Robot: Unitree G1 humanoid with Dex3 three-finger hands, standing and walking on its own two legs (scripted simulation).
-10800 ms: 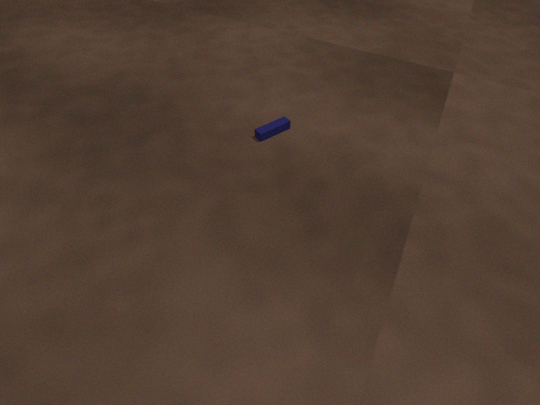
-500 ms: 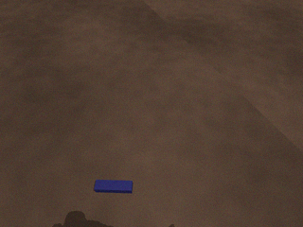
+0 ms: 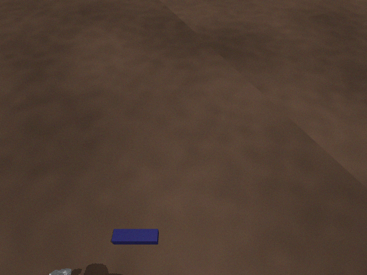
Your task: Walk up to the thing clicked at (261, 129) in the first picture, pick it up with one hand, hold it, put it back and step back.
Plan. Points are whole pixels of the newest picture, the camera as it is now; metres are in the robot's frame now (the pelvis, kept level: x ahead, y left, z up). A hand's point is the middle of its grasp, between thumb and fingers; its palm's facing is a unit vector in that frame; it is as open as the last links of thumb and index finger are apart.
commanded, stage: walk up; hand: left
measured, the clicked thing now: (135, 236) +0.42 +0.25 -0.75
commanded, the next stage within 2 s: stand in 0.90 s
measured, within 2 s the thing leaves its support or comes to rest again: neither
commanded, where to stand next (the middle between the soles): +0.04 +0.00 m, yaw +1 degrees
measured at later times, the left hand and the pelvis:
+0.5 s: hand out of the picture +0.08 +0.26 -0.15, palm faces +0.01 -0.94 -0.34, open 7.3 cm; pelvis +0.00 +0.01 +0.01, yaw +0 degrees
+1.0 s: hand out of the picture +0.08 +0.27 -0.15, palm faces +0.00 -0.94 -0.34, open 7.3 cm; pelvis +0.00 +0.01 +0.01, yaw +0 degrees
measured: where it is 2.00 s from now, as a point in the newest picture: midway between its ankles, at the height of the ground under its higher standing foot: outside the picture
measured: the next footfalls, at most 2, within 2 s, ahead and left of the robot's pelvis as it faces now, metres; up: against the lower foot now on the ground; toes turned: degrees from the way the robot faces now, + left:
none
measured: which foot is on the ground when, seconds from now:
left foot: down 0.00-1.00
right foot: down 0.00-1.00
